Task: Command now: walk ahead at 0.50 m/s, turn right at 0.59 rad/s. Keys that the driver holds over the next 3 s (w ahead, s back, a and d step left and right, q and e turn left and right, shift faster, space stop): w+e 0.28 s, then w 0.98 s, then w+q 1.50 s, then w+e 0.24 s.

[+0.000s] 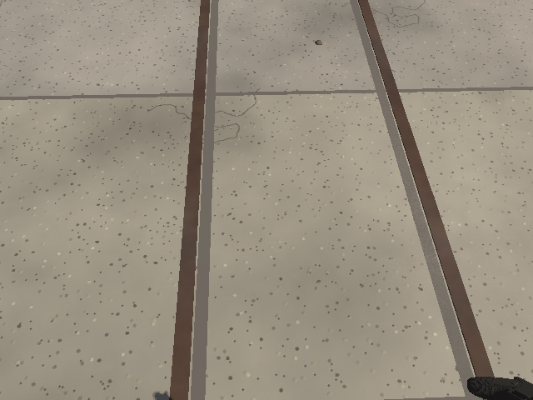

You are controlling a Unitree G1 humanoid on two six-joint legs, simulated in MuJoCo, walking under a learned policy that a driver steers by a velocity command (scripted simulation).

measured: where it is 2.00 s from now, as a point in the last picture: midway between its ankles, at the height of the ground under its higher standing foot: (365, 224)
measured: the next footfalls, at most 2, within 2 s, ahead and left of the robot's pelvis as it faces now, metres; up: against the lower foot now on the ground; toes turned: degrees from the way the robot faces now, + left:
right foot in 0.46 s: +0.36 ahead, -0.19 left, +0.00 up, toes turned -16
left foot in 0.98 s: +0.72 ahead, -0.05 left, +0.00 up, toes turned -15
